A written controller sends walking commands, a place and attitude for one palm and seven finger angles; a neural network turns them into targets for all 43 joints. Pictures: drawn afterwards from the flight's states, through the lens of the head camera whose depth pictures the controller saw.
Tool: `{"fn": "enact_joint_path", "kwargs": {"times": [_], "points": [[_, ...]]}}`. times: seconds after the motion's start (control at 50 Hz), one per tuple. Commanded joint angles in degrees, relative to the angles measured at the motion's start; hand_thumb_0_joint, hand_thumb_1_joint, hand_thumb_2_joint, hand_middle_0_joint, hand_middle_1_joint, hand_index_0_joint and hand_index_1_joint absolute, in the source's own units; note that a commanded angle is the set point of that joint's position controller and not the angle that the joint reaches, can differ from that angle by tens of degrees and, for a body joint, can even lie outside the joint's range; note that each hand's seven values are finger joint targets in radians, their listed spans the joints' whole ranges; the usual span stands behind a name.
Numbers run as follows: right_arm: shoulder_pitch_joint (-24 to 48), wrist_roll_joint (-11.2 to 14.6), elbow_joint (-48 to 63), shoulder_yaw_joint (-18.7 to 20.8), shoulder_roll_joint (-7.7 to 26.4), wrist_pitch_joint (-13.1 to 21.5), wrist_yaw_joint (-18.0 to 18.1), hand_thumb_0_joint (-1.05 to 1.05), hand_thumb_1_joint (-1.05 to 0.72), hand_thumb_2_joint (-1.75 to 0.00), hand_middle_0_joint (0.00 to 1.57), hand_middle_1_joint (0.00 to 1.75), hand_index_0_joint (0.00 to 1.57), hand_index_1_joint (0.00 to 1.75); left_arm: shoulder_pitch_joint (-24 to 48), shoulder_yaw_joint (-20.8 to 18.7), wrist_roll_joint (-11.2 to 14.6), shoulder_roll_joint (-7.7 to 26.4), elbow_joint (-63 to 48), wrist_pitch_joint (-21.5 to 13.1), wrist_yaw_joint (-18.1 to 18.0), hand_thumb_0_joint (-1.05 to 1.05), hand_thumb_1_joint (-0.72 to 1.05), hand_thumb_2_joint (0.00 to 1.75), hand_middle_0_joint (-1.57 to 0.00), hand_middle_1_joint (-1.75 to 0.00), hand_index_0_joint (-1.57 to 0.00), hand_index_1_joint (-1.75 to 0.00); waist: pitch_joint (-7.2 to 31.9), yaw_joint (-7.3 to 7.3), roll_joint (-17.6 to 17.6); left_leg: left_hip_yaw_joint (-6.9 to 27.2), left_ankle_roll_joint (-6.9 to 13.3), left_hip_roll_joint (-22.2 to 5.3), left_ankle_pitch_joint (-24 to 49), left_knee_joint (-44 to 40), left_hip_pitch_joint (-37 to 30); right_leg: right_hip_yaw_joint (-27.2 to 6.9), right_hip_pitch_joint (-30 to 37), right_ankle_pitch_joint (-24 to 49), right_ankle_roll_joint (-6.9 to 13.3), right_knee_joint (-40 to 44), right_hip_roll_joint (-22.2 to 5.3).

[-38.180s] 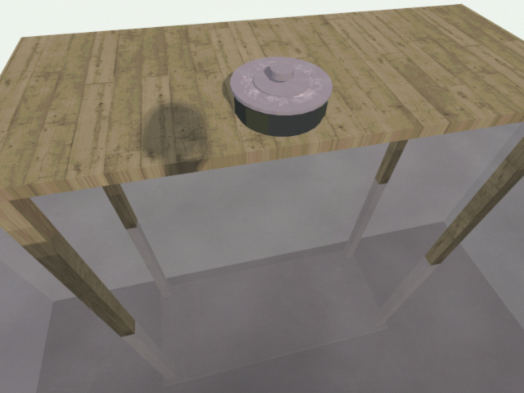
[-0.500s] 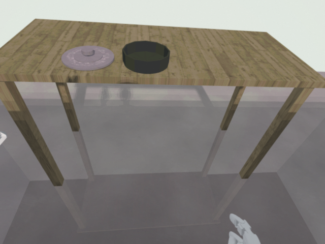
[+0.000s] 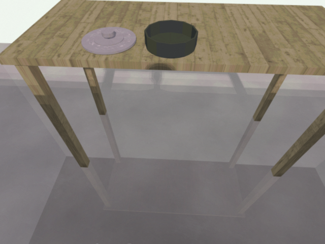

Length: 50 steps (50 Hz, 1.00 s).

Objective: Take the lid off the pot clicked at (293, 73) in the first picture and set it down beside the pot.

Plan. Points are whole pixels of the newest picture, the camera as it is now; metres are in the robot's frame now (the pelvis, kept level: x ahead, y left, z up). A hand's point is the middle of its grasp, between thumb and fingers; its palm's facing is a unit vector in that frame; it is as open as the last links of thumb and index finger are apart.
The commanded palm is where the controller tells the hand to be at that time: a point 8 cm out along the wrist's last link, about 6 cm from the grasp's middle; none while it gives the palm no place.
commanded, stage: stop stepping back and stand still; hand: left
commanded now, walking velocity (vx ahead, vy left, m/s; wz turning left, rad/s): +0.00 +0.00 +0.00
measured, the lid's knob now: (107, 33) +0.79 +0.21 +0.14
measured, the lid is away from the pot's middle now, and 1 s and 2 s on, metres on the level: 0.24 0.24 0.24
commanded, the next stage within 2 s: let the arm hang, fingers relaxed in 0.42 s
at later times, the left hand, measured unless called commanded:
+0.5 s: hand out of the picture +0.06 +0.19 -0.14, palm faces -0.03 -0.97 -0.23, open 7.3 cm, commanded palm none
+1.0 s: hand out of the picture +0.02 +0.18 -0.14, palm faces -0.02 -0.98 -0.21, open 7.3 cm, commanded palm none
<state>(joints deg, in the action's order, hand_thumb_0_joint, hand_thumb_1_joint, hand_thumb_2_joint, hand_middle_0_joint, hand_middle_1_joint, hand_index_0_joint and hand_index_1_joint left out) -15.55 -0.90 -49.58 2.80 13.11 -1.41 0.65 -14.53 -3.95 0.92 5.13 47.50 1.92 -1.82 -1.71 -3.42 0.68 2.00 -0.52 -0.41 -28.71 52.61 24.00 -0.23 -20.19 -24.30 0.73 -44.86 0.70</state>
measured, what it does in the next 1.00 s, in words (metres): stands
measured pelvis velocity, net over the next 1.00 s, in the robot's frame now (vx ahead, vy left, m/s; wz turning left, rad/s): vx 0.00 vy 0.01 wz -0.05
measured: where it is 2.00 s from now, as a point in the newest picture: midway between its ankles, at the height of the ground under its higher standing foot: outside the picture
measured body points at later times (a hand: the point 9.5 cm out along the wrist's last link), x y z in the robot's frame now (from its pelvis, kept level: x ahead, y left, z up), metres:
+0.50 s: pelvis +0.01 +0.01 +0.03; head +0.03 +0.00 +0.48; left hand +0.06 +0.24 -0.12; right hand +0.00 -0.21 -0.14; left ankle -0.01 +0.12 -0.71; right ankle +0.00 -0.11 -0.71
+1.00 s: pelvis +0.00 +0.01 +0.03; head +0.02 +0.00 +0.48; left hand +0.03 +0.23 -0.13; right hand -0.03 -0.20 -0.13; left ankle -0.01 +0.12 -0.71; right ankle +0.00 -0.11 -0.71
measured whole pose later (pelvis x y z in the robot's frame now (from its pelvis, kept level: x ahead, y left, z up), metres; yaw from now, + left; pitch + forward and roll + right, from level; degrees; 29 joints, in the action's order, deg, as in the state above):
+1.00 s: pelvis +0.00 +0.01 +0.03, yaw -3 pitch -2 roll +0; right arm -18.1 -0.4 -62.7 2.2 7.0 -0.4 1.8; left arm -14.1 -1.1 -0.5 8.1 64.1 0.1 -2.2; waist -3.5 -1.1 1.3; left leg -3.1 0.3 -1.3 -16.0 26.5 9.0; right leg -0.9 -10.3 -14.0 0.6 -25.8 1.2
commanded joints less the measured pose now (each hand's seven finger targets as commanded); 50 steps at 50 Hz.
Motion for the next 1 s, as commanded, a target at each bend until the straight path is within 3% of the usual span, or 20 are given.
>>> {"fn": "enact_joint_path", "kwargs": {"times": [0.0,0.02,0.04,0.06,0.08,0.1,0.14,0.16,0.2,0.22,0.26,0.34,0.46,0.52,0.66,0.86,0.98], "points": [[-2.82,-0.09,1.96,1.60,1.27,1.54,0.77,0.00,-0.90,-0.90,0.20,0.30,0.20,0.30,1.41,-2.60,-2.67,13.62,-1.53,-3.48,-0.88,0.00,0.90,0.90,-0.20,-0.30,-0.20,-0.30,6.96,-0.41,-0.51,-0.84,0.71,-1.91,4.05,-12.13,-4.57,-17.60,8.89,44.18,10.12,16.81,-13.79],[-6.71,0.02,0.00,1.34,0.43,1.63,0.71,0.00,-0.90,-0.90,0.20,0.30,0.20,0.30,1.26,-1.93,-1.79,13.30,-0.19,-3.27,-0.80,0.00,0.90,0.90,-0.20,-0.30,-0.20,-0.30,9.83,-0.87,1.40,-0.76,1.25,-2.58,19.34,-21.45,-11.54,-12.94,8.69,40.75,7.14,13.25,-10.94],[-7.06,-0.20,-0.76,1.09,1.56,2.08,1.04,0.00,-0.90,-0.90,0.20,0.30,0.20,0.30,-1.12,-1.16,-1.02,11.27,0.78,-2.88,-0.44,0.00,0.90,0.90,-0.20,-0.30,-0.20,-0.30,10.71,0.78,7.29,4.53,3.53,-7.33,34.82,-25.20,-17.17,-7.01,5.77,32.76,3.13,9.93,-5.16],[-5.19,-0.31,-0.85,1.22,3.38,2.01,1.57,0.00,-0.90,-0.90,0.20,0.30,0.20,0.30,-3.10,-0.23,-0.61,9.71,2.02,-2.54,-0.21,0.00,0.90,0.90,-0.20,-0.30,-0.20,-0.30,9.24,2.72,10.35,7.03,6.49,-11.75,42.54,-26.09,-19.37,-3.44,2.88,21.75,1.04,10.73,-2.50],[-5.19,-0.09,-1.48,1.23,3.81,1.93,1.99,0.00,-0.90,-0.90,0.20,0.30,0.20,0.30,-2.60,0.46,-0.60,9.56,3.76,-2.37,-0.03,0.00,0.90,0.90,-0.20,-0.30,-0.20,-0.30,8.56,2.28,12.39,7.05,7.69,-12.52,46.70,-27.10,-19.98,-1.11,3.04,15.05,0.08,10.40,-1.03],[-5.08,0.05,-2.35,1.19,3.56,1.81,2.28,0.00,-0.90,-0.90,0.20,0.30,0.20,0.30,-1.31,0.65,-0.54,9.73,5.15,-2.18,0.04,0.00,0.90,0.90,-0.20,-0.30,-0.20,-0.30,6.96,2.21,14.65,7.09,8.02,-12.76,49.75,-27.86,-18.99,-0.73,3.76,12.79,-0.30,9.86,-0.78],[-5.34,0.19,-3.62,0.80,2.99,1.46,2.59,0.00,-0.90,-0.90,0.20,0.30,0.20,0.30,-0.36,1.27,-0.54,9.99,7.27,-1.67,0.30,0.00,0.90,0.90,-0.20,-0.30,-0.20,-0.30,4.47,2.41,9.45,5.54,7.48,-12.59,45.38,-29.46,-16.64,-0.48,6.06,7.87,-0.36,12.07,-1.01],[-4.47,0.31,-3.89,0.75,2.83,1.33,2.58,0.00,-0.90,-0.90,0.20,0.30,0.20,0.30,-1.32,1.55,-0.70,9.66,8.50,-1.61,0.35,0.00,0.90,0.90,-0.20,-0.30,-0.20,-0.30,3.90,3.18,7.13,4.10,6.45,-11.08,39.63,-29.21,-15.30,-0.91,8.03,11.98,-0.23,15.58,-1.70],[-4.48,0.71,-4.63,0.69,1.17,1.50,2.08,0.00,-0.90,-0.90,0.20,0.30,0.20,0.30,-2.22,1.95,-1.05,10.57,10.38,-1.99,0.08,0.00,0.90,0.90,-0.20,-0.30,-0.20,-0.30,2.66,3.02,1.98,1.32,4.05,-7.33,30.55,-28.20,-13.29,-3.67,10.77,23.04,1.13,19.89,-3.98],[-4.95,0.69,-5.33,0.62,0.81,1.52,1.97,0.00,-0.90,-0.90,0.20,0.30,0.20,0.30,-2.15,2.12,-1.04,10.51,11.06,-2.18,-0.15,0.00,0.90,0.90,-0.20,-0.30,-0.20,-0.30,2.71,2.59,-1.01,0.38,3.37,-6.51,28.41,-27.64,-13.66,-4.55,11.19,25.91,1.70,20.24,-4.76],[-5.65,0.81,-6.82,0.60,0.37,1.45,1.83,0.00,-0.90,-0.90,0.20,0.30,0.20,0.30,-1.78,2.27,-1.02,10.58,11.98,-2.41,-0.44,0.00,0.90,0.90,-0.20,-0.30,-0.20,-0.30,3.26,2.11,-2.93,-0.44,2.95,-5.96,25.59,-27.91,-14.84,-5.05,11.34,26.56,1.91,21.01,-5.46],[-5.51,0.62,-8.62,0.39,-0.26,1.53,1.69,0.00,-0.90,-0.90,0.20,0.30,0.20,0.30,-1.17,2.23,-1.11,10.19,12.89,-2.34,-0.69,0.00,0.90,0.90,-0.20,-0.30,-0.20,-0.30,0.01,2.23,-1.15,-0.31,3.16,-6.19,24.03,-29.94,-14.49,-4.66,9.49,23.28,1.78,21.40,-5.11],[-5.46,0.45,-10.04,0.34,-0.56,1.78,1.68,0.00,-0.90,-0.90,0.20,0.30,0.20,0.30,-0.73,1.89,-1.20,9.64,13.48,-2.46,-0.76,0.00,0.90,0.90,-0.20,-0.30,-0.20,-0.30,-0.09,2.41,-1.50,-0.71,3.12,-5.90,24.52,-30.02,-14.92,-4.94,9.77,23.53,1.80,21.54,-5.18],[-5.31,0.36,-10.37,0.36,-0.96,1.77,1.74,0.00,-0.90,-0.90,0.20,0.30,0.20,0.30,-0.47,1.67,-1.20,9.44,13.57,-2.43,-0.80,0.00,0.90,0.90,-0.20,-0.30,-0.20,-0.30,-1.44,2.49,1.07,-0.62,3.11,-5.98,23.53,-30.51,-14.31,-5.00,9.14,22.31,1.82,21.75,-5.11],[-5.42,0.22,-10.58,0.34,-0.59,1.67,1.71,0.00,-0.90,-0.90,0.20,0.30,0.20,0.30,0.32,1.60,-1.22,9.32,13.32,-2.40,-0.61,0.00,0.90,0.90,-0.20,-0.30,-0.20,-0.30,-3.17,2.41,0.32,-0.44,2.97,-5.96,20.39,-31.31,-13.16,-5.30,8.44,19.85,1.83,22.80,-4.72],[-6.33,0.20,-11.06,0.36,-0.88,1.53,1.66,0.00,-0.90,-0.90,0.20,0.30,0.20,0.30,-0.57,1.59,-1.24,8.79,14.04,-2.48,-0.50,0.00,0.90,0.90,-0.20,-0.30,-0.20,-0.30,-3.13,2.23,-0.18,-0.13,3.07,-5.87,17.31,-31.70,-13.27,-5.60,7.61,16.37,1.92,24.01,-4.49],[-6.96,0.40,-11.51,0.27,-1.14,1.69,1.78,0.00,-0.90,-0.90,0.20,0.30,0.20,0.30,-1.83,1.65,-1.16,8.48,14.81,-2.72,-0.62,0.00,0.90,0.90,-0.20,-0.30,-0.20,-0.30,-1.52,2.19,-0.42,-0.20,3.11,-5.97,19.81,-31.03,-14.41,-5.30,8.31,18.62,1.80,23.65,-4.65]]}}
